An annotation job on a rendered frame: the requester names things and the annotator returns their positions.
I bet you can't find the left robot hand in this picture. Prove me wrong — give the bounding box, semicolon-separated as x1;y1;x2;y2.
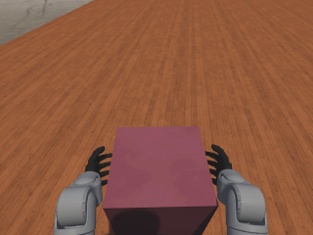
84;146;112;186

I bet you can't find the carton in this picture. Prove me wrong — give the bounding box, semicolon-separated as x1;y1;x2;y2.
103;126;219;235

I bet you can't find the left robot forearm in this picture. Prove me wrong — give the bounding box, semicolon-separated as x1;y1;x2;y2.
53;171;103;235

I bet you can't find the right robot hand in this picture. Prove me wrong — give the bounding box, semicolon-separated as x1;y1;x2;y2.
205;144;232;186

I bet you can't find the right robot forearm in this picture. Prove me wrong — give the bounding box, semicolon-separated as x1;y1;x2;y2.
216;168;268;235

